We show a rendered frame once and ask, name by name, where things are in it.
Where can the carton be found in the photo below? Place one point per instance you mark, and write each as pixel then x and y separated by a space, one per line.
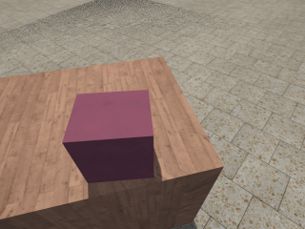
pixel 109 136

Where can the pedestal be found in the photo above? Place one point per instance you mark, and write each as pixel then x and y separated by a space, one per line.
pixel 42 188

